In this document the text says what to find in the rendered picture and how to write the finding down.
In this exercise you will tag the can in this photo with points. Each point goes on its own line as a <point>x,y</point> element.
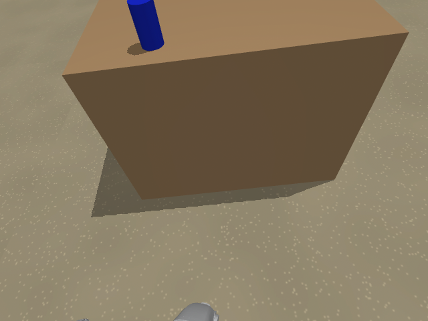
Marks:
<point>146,22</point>

